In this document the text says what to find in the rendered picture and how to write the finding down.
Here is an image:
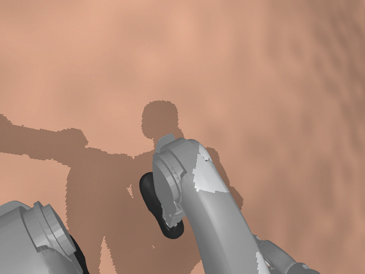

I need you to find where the right robot hand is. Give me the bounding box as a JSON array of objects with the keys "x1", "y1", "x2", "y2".
[{"x1": 253, "y1": 234, "x2": 297, "y2": 274}]

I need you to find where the right robot foot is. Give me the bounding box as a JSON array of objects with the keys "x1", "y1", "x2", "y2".
[{"x1": 139, "y1": 172, "x2": 184, "y2": 239}]

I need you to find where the left robot foot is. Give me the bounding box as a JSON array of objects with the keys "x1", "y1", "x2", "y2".
[{"x1": 70, "y1": 235, "x2": 89, "y2": 274}]

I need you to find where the right robot arm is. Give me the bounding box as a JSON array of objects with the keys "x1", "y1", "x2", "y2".
[{"x1": 287, "y1": 263, "x2": 320, "y2": 274}]

